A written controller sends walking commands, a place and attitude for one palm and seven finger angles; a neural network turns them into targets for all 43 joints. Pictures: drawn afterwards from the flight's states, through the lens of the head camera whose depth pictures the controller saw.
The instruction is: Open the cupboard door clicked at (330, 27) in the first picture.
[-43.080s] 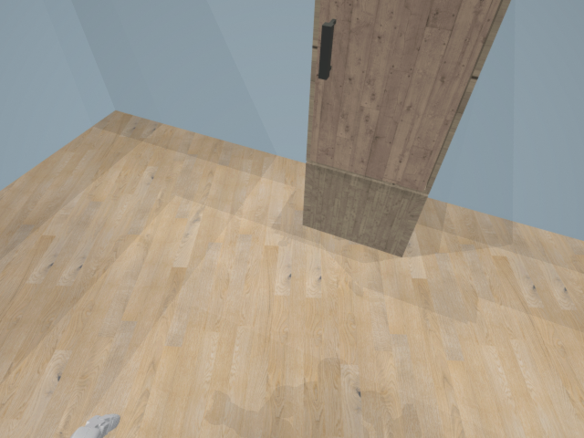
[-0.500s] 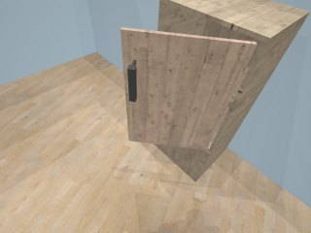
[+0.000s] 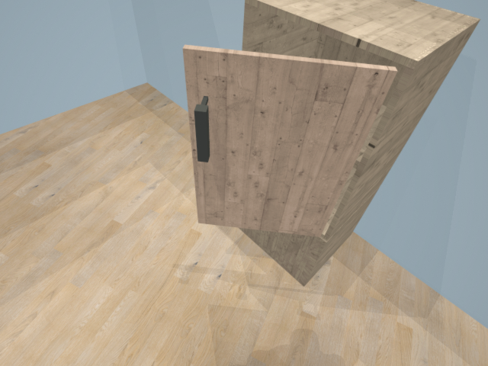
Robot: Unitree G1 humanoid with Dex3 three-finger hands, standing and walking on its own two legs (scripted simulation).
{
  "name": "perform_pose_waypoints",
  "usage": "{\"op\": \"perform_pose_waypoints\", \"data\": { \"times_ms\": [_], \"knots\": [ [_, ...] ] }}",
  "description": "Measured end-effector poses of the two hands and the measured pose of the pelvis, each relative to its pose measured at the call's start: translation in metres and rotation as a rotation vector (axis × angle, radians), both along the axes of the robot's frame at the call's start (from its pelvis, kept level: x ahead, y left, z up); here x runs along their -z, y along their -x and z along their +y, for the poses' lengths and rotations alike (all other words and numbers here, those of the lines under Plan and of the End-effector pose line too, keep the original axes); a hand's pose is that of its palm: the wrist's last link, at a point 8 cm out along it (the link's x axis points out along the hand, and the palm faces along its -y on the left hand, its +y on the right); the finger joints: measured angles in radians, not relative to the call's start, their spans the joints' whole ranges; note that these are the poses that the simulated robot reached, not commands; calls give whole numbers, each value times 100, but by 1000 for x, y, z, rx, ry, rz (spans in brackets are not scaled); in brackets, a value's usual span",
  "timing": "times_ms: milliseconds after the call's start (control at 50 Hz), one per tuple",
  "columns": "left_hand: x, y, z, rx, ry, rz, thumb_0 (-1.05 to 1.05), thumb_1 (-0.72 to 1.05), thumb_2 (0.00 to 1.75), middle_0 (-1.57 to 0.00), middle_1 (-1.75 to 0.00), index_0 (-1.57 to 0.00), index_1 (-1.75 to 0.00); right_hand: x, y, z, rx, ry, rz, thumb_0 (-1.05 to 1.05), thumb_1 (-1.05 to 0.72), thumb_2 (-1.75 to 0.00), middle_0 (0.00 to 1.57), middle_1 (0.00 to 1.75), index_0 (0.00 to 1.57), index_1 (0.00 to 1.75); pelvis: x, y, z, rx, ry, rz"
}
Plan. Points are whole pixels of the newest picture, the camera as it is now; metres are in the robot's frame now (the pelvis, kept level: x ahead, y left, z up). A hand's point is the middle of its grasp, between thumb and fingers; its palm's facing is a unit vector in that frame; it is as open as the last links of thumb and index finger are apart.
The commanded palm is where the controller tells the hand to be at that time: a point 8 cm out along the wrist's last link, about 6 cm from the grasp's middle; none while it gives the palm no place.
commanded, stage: look again from close up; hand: left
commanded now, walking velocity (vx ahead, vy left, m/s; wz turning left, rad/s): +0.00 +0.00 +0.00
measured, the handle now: (204, 129) +0.59 +0.14 +0.06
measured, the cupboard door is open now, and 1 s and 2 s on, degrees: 40 40 40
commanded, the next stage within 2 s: shuffle to correct the standing spot in 0.16 s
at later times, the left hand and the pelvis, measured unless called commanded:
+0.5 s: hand out of the picture -0.03 +0.14 -0.19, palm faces +0.02 -0.99 -0.14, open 7.3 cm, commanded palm none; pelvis +0.01 -0.01 -0.01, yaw +0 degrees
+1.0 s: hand out of the picture +0.07 +0.14 -0.18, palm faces +0.01 -0.97 -0.22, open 7.3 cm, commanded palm none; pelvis +0.05 -0.04 -0.01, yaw -1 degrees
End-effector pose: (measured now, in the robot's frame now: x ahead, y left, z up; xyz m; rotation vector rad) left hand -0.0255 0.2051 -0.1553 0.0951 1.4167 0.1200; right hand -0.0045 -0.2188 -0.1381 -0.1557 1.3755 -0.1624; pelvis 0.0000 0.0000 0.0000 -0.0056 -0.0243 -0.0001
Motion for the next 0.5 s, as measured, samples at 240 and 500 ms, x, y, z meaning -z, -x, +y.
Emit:
{"op": "perform_pose_waypoints", "data": {
  "times_ms": [240, 500],
  "knots": [
    [0, 3, -5, -7, 2, 10, 0, 91, 90, -20, -30, -20, -30, 1, 8, 3, 8, -15, 28, 1, -91, -90, 20, 30, 20, 30, 0, -1, -3, -2, 0, 2],
    [3, 6, -15, 4, -6, 41, 0, 91, 90, -20, -30, -20, -30, 8, 7, -6, 24, -27, 44, 0, -91, -90, 20, 30, 20, 30, 5, -10, -14, 4, -5, 13]
  ]
}}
